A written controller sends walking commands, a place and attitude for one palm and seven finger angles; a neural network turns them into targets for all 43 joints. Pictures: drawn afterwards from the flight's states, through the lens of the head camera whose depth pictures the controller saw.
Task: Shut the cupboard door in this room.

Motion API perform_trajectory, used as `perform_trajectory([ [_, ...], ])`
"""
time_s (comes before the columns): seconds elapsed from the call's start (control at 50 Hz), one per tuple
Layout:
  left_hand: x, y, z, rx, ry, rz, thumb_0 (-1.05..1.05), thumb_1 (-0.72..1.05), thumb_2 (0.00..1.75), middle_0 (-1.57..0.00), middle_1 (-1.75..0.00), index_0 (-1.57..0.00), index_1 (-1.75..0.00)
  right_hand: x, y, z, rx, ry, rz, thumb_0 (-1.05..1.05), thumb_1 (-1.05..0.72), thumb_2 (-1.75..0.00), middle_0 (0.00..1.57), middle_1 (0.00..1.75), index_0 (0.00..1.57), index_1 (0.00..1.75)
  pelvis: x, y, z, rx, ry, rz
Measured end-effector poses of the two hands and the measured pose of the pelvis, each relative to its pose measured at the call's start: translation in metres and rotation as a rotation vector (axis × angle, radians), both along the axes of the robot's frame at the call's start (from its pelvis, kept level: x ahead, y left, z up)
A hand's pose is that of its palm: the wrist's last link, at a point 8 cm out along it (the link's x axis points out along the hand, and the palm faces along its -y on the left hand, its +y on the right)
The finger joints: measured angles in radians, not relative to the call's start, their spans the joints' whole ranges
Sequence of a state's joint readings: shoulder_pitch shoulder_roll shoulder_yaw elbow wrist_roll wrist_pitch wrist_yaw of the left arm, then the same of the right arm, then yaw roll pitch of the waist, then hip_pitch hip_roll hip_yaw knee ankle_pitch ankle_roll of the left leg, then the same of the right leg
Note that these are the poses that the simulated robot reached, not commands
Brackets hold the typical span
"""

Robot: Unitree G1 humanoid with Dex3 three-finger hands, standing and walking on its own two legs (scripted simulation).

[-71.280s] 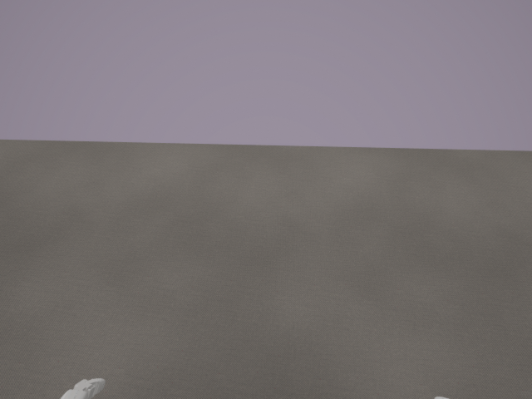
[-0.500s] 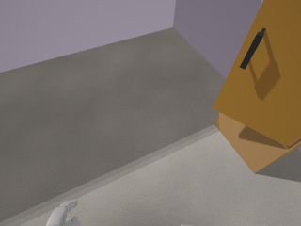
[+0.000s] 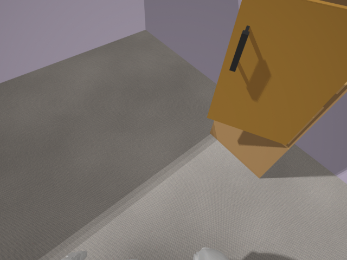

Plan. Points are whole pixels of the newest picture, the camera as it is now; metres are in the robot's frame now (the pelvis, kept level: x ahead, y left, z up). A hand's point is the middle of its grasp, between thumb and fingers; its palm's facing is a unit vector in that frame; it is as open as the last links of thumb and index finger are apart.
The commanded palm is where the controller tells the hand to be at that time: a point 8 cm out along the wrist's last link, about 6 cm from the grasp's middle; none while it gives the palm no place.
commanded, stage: turn to face it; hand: left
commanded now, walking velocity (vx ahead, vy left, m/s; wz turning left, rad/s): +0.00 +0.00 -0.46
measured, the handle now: (240, 49) +0.74 -0.17 +0.06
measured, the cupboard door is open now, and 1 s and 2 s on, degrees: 28 28 28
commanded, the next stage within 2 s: take the last steps up to it in 0.42 s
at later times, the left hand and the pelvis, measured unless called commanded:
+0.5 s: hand (109, 255) +0.14 +0.17 -0.18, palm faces -0.16 -0.97 -0.19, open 7.4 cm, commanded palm none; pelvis +0.03 +0.00 -0.01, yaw -12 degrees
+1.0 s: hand (136, 250) +0.16 +0.10 -0.17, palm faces -0.28 -0.94 -0.18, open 7.4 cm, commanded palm none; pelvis +0.10 -0.06 +0.00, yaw -17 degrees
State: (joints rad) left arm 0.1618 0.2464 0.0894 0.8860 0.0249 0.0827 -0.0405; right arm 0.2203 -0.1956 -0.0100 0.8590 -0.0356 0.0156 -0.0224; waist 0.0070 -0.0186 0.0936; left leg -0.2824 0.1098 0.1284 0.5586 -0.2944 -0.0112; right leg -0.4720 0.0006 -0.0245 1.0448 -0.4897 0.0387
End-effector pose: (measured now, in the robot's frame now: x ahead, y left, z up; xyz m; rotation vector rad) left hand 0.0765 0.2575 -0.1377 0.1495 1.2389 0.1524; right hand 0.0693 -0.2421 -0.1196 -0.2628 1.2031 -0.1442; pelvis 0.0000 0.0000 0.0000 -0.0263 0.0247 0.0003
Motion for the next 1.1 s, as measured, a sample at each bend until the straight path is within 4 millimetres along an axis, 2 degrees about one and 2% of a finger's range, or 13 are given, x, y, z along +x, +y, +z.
perform_trajectory([
  [0.08, 0.021, -0.008, 0.008, 0.024, -0.012, -0.067, 0.00, 0.90, 0.90, -0.20, -0.30, -0.20, -0.30, -0.018, -0.010, -0.008, 0.022, 0.025, -0.072, 0.00, -0.90, -0.90, 0.20, 0.30, 0.21, 0.30, 0.003, -0.006, 0.000, -0.006, -0.003, -0.052],
  [0.16, 0.044, -0.022, 0.008, 0.068, -0.058, -0.133, 0.00, 0.90, 0.90, -0.20, -0.30, -0.20, -0.30, -0.036, -0.030, -0.030, 0.048, 0.050, -0.152, 0.00, -0.90, -0.90, 0.20, 0.30, 0.21, 0.30, 0.008, -0.018, -0.013, 0.013, -0.005, -0.095],
  [0.26, 0.050, -0.036, 0.015, 0.083, -0.048, -0.168, 0.00, 0.90, 0.90, -0.20, -0.30, -0.20, -0.30, -0.041, -0.042, -0.029, 0.038, 0.076, -0.214, 0.00, -0.91, -0.90, 0.20, 0.30, 0.20, 0.30, 0.011, -0.019, -0.007, 0.016, -0.005, -0.130],
  [0.36, 0.054, -0.043, 0.010, 0.052, -0.024, -0.190, 0.00, 0.90, 0.90, -0.20, -0.30, -0.20, -0.30, -0.032, -0.037, -0.016, 0.031, 0.035, -0.235, 0.00, -0.91, -0.90, 0.19, 0.30, 0.20, 0.30, 0.019, -0.015, -0.001, 0.026, -0.002, -0.159],
  [0.44, 0.061, -0.040, -0.004, 0.012, -0.015, -0.195, 0.00, 0.90, 0.90, -0.20, -0.30, -0.20, -0.30, -0.025, -0.024, -0.012, 0.014, 0.000, -0.246, 0.00, -0.91, -0.90, 0.19, 0.30, 0.20, 0.30, 0.027, -0.006, -0.007, 0.010, -0.004, -0.186],
  [0.52, 0.068, -0.036, -0.012, -0.008, 0.009, -0.211, 0.00, 0.90, 0.90, -0.20, -0.30, -0.20, -0.30, -0.030, -0.009, -0.009, 0.008, -0.004, -0.255, 0.00, -0.91, -0.90, 0.19, 0.30, 0.20, 0.30, 0.031, 0.000, -0.008, 0.013, -0.009, -0.218],
  [0.68, 0.089, -0.049, 0.005, -0.008, 0.019, -0.284, 0.00, 0.90, 0.90, -0.20, -0.30, -0.20, -0.30, -0.064, 0.002, -0.009, 0.057, 0.063, -0.329, 0.00, -0.91, -0.90, 0.20, 0.30, 0.21, 0.30, 0.038, -0.009, 0.004, 0.001, -0.004, -0.270],
  [0.8, 0.113, -0.078, 0.007, 0.018, -0.020, -0.347, 0.00, 0.90, 0.90, -0.20, -0.30, -0.20, -0.30, -0.102, -0.022, -0.028, 0.085, 0.142, -0.428, 0.00, -0.91, -0.90, 0.20, 0.30, 0.21, 0.30, 0.049, -0.037, -0.006, 0.017, -0.006, -0.307],
  [0.84, 0.114, -0.086, 0.008, 0.023, -0.031, -0.332, 0.00, 0.90, 0.90, -0.20, -0.30, -0.20, -0.30, -0.106, -0.033, -0.030, 0.084, 0.186, -0.436, 0.00, -0.91, -0.90, 0.20, 0.30, 0.21, 0.30, 0.055, -0.044, -0.005, 0.007, -0.011, -0.300],
  [0.88, 0.110, -0.091, 0.010, 0.026, -0.020, -0.314, 0.00, 0.90, 0.90, -0.20, -0.30, -0.20, -0.30, -0.100, -0.043, -0.025, 0.078, 0.201, -0.436, 0.00, -0.91, -0.90, 0.20, 0.30, 0.20, 0.30, 0.064, -0.050, -0.001, 0.010, -0.015, -0.302],
  [0.94, 0.100, -0.099, 0.008, 0.020, 0.041, -0.304, 0.00, 0.90, 0.90, -0.20, -0.30, -0.20, -0.30, -0.074, -0.060, -0.017, 0.063, 0.166, -0.431, 0.01, -0.91, -0.90, 0.19, 0.30, 0.20, 0.30, 0.078, -0.058, 0.003, 0.014, -0.014, -0.304],
  [1.02, 0.087, -0.108, -0.002, -0.007, 0.144, -0.293, 0.00, 0.90, 0.90, -0.20, -0.30, -0.20, -0.30, -0.025, -0.074, -0.010, 0.046, 0.097, -0.410, 0.01, -0.91, -0.90, 0.19, 0.30, 0.20, 0.30, 0.102, -0.066, 0.003, 0.005, -0.010, -0.302],
  [1.1, 0.084, -0.114, -0.016, -0.041, 0.240, -0.270, 0.00, 0.90, 0.90, -0.20, -0.30, -0.20, -0.30, 0.035, -0.079, -0.009, 0.034, 0.028, -0.375, 0.01, -0.91, -0.90, 0.19, 0.30, 0.20, 0.30, 0.132, -0.070, -0.003, -0.008, -0.016, -0.308],
])
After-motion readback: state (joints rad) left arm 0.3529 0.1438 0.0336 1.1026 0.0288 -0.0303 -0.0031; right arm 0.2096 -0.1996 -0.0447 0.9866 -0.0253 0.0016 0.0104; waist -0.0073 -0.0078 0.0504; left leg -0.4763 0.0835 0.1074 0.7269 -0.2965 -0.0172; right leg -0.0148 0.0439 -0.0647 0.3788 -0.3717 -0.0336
